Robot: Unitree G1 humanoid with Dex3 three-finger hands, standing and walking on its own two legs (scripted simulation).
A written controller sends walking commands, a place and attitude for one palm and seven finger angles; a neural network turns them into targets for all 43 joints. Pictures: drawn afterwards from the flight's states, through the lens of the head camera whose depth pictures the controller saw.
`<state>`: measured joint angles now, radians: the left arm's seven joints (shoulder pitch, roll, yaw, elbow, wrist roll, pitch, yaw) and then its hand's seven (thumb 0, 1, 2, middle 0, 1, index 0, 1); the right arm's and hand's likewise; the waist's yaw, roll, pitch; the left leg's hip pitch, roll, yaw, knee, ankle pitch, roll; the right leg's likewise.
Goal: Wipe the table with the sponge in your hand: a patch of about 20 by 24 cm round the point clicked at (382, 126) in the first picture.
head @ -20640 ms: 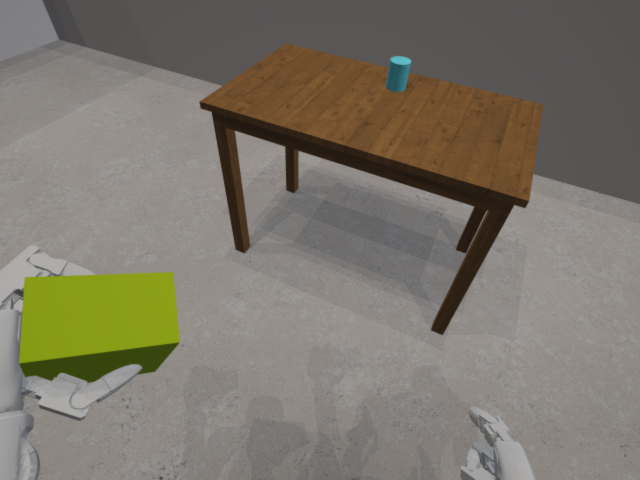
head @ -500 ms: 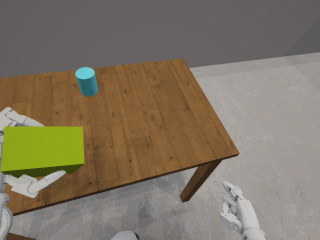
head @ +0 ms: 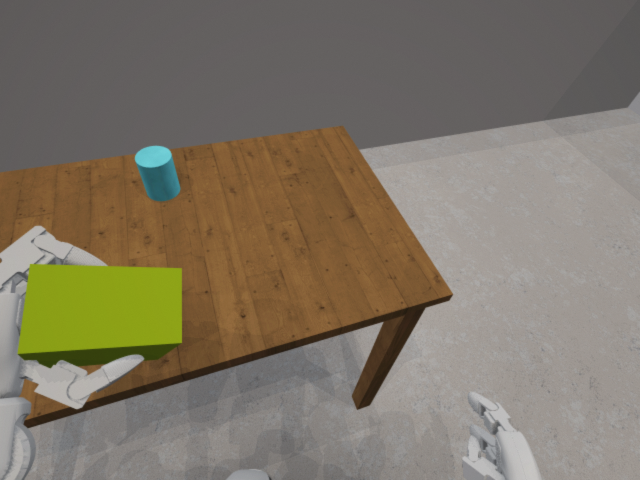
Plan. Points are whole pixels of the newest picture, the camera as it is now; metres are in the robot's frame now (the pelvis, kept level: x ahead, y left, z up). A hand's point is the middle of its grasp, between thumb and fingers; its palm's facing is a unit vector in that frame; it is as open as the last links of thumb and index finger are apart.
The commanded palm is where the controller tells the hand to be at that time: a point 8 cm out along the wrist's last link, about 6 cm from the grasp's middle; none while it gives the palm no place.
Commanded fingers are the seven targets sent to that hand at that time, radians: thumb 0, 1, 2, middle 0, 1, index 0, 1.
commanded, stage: come to a stop and stand still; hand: left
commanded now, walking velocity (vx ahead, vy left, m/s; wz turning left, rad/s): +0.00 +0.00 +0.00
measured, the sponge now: (126, 320) +0.23 +0.21 +0.13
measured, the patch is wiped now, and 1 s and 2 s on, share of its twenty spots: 0.00 0.00 0.00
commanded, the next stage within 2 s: look again from close up in 0.02 s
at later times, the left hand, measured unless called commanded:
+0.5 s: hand (101, 281) +0.25 +0.24 +0.16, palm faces +0.35 -0.87 -0.36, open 10.6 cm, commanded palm +0.20 +0.28 +0.18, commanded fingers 0.00 0.10 1.30 -1.20 -1.60 -1.20 -1.60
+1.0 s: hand (164, 259) +0.28 +0.19 +0.16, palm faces +0.28 -0.88 -0.37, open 10.6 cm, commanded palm +0.23 +0.23 +0.18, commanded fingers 0.00 0.10 1.30 -1.20 -1.60 -1.20 -1.60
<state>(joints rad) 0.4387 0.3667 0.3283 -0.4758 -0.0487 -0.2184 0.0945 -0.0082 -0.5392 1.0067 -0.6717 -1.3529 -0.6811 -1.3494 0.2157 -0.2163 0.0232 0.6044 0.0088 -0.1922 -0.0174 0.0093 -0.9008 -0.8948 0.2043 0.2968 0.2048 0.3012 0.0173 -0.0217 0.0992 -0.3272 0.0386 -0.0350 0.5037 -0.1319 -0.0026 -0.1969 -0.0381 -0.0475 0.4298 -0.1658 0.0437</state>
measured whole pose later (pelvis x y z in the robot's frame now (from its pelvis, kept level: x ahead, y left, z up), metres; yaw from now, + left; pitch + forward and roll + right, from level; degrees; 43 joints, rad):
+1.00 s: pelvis +0.06 -0.04 +0.00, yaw -1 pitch -1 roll -2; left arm 0.48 0.38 0.35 -0.55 -0.10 -0.13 0.07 -0.01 -0.54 1.01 -0.67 -1.35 -0.68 -1.34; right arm 0.16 -0.20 0.01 0.56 0.02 -0.10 -0.01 0.01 -0.90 -0.89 0.20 0.30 0.21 0.30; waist 0.01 0.01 0.07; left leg -0.30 0.11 -0.05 0.53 -0.22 -0.07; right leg -0.17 0.03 -0.05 0.45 -0.26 -0.01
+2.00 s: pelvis +0.04 +0.02 +0.00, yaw +0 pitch -1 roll -2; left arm 0.37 0.34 0.35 -0.44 0.00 -0.27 0.09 -0.01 -0.54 1.01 -0.67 -1.34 -0.68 -1.34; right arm 0.19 -0.16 0.05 0.62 -0.01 -0.19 0.00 0.01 -0.90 -0.89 0.21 0.30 0.21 0.30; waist 0.06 -0.04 0.07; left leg -0.31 -0.01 0.00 0.49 -0.16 0.04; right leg -0.17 -0.05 0.00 0.39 -0.20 0.04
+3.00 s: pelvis +0.05 +0.01 +0.00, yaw -1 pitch -1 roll -1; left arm 0.34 0.37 0.39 -0.40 -0.04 -0.24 0.09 -0.01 -0.54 1.01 -0.67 -1.34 -0.68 -1.34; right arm 0.19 -0.21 -0.01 0.60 0.01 -0.17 0.01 0.01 -0.90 -0.89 0.20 0.30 0.21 0.30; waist 0.03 -0.02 0.08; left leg -0.29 0.01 0.02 0.49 -0.18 0.02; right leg -0.18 -0.04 0.03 0.42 -0.23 0.06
